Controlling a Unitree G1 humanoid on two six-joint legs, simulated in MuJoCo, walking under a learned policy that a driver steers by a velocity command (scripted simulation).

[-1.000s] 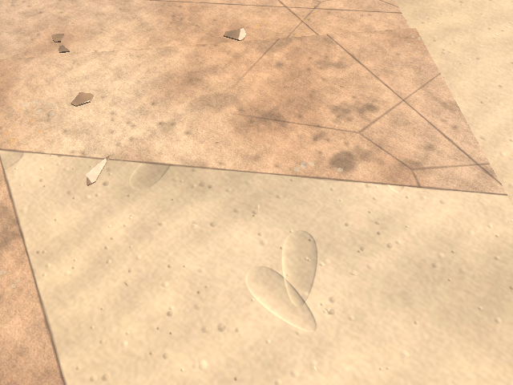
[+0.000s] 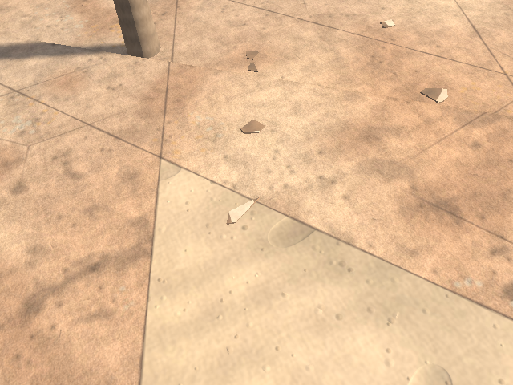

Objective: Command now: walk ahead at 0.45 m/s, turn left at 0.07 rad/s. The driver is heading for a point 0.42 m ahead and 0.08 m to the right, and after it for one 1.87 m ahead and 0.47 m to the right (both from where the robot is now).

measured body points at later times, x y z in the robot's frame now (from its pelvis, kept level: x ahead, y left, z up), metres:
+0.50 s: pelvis +0.25 +0.04 -0.01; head +0.27 +0.03 +0.44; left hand +0.47 +0.27 -0.10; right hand +0.24 -0.24 -0.13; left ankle +0.20 +0.15 -0.75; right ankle +0.37 -0.15 -0.68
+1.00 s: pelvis +0.51 -0.08 +0.00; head +0.54 -0.11 +0.45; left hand +0.71 +0.13 -0.10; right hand +0.57 -0.40 -0.10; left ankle +0.74 +0.02 -0.68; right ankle +0.46 -0.14 -0.75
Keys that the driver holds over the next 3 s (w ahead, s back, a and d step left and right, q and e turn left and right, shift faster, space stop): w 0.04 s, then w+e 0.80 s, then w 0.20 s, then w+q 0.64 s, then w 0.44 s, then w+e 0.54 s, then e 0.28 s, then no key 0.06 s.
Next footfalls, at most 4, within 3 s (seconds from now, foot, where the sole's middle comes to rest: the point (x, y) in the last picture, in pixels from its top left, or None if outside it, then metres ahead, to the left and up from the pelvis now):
0.16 left None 0.24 0.15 -0.78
0.68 right None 0.50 -0.15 -0.78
1.20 left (335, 271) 0.85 -0.08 -0.78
1.72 right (420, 218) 1.06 -0.36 -0.78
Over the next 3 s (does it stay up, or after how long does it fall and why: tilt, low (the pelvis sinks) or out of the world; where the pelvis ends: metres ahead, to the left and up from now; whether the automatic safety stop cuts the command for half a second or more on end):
stays up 1.53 -0.34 -0.01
